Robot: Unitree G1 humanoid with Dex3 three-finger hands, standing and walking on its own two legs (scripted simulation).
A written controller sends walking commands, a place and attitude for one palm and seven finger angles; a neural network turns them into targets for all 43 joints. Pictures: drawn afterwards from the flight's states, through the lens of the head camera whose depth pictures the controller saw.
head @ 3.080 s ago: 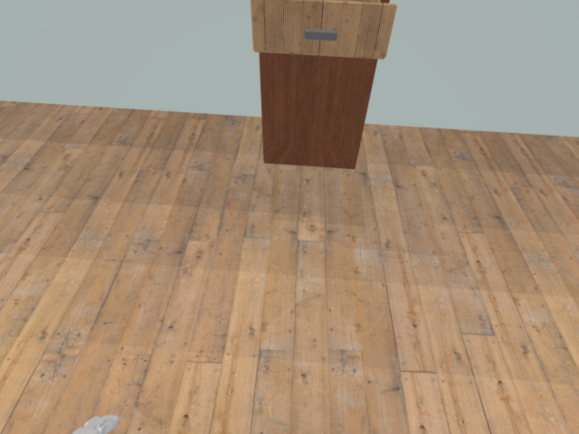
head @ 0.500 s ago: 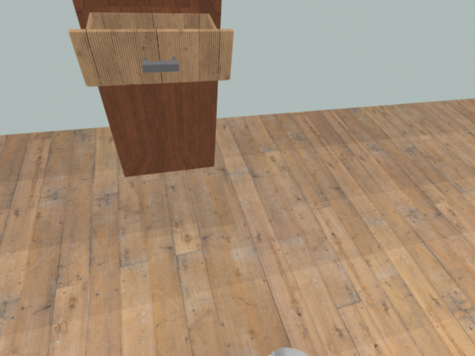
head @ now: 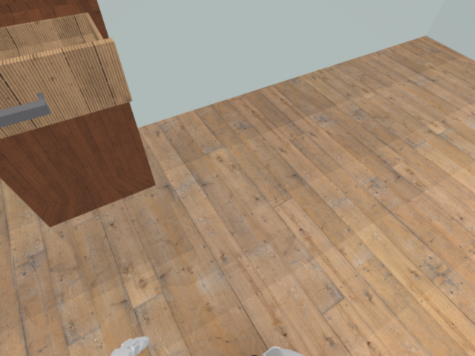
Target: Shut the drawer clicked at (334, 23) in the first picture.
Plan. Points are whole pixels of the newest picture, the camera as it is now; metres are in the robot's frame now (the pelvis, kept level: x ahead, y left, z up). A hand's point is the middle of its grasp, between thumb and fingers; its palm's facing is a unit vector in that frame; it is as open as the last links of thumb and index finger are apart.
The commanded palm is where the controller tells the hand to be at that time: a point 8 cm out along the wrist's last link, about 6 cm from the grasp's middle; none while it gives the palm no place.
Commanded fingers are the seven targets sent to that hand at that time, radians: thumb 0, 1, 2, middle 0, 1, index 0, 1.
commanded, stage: walk to a spot facing it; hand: left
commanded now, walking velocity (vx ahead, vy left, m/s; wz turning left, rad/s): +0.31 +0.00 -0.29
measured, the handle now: (19, 108) +0.58 +0.47 +0.07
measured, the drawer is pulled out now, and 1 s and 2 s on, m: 0.29 0.29 0.29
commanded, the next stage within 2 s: turn to face it in 0.10 s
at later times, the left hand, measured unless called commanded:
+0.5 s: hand (133, 344) +0.17 +0.20 -0.18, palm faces +0.12 -0.98 -0.16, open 7.4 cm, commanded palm none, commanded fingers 0.00 0.90 0.90 -0.20 -0.30 -0.20 -0.30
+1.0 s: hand (138, 293) +0.25 +0.19 -0.12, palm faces +0.32 -0.89 -0.31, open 7.4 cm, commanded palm none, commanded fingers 0.00 0.90 0.90 -0.20 -0.30 -0.20 -0.30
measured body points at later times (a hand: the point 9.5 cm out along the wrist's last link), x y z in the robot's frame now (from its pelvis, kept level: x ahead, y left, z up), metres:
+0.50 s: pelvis +0.19 +0.03 +0.00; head +0.20 +0.05 +0.45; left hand +0.17 +0.25 -0.16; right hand +0.29 -0.20 -0.13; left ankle +0.27 +0.12 -0.72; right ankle +0.08 -0.07 -0.68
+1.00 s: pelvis +0.22 -0.03 +0.02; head +0.24 -0.06 +0.47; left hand +0.24 +0.24 -0.10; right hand +0.34 -0.26 -0.14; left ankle +0.23 +0.10 -0.67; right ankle +0.24 -0.13 -0.72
